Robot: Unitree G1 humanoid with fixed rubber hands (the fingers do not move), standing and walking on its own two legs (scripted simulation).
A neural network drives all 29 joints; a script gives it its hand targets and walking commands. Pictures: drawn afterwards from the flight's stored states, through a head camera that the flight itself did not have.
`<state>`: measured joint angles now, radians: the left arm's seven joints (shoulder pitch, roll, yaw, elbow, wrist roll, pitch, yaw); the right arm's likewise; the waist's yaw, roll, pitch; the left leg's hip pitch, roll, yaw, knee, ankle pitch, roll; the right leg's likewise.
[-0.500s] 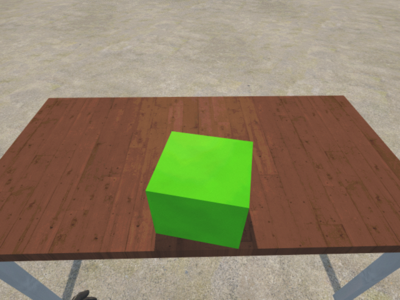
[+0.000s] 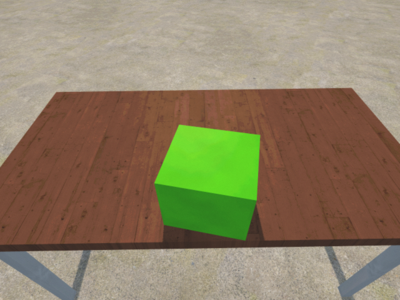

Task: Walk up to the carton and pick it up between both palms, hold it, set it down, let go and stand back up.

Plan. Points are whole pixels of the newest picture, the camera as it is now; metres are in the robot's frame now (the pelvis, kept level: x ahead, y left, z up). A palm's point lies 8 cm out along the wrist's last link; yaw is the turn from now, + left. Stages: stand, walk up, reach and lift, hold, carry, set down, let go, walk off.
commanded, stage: stand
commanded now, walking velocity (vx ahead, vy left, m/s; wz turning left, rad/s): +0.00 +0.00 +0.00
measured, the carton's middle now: (211, 180) +0.44 -0.01 -0.03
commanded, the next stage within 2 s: none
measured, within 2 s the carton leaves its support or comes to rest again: neither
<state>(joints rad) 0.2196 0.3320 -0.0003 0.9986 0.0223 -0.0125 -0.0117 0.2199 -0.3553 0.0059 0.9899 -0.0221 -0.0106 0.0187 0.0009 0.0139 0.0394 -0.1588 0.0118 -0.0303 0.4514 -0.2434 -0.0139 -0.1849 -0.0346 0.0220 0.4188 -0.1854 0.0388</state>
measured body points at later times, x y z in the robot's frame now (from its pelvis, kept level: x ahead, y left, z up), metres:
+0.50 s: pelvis +0.00 +0.00 +0.00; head +0.00 -0.01 +0.45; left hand +0.06 +0.30 -0.12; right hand +0.07 -0.30 -0.13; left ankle +0.00 +0.13 -0.74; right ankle +0.03 -0.15 -0.74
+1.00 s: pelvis +0.01 +0.00 +0.00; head +0.02 +0.00 +0.45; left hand +0.08 +0.29 -0.13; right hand +0.09 -0.31 -0.13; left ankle +0.00 +0.13 -0.74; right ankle +0.03 -0.15 -0.74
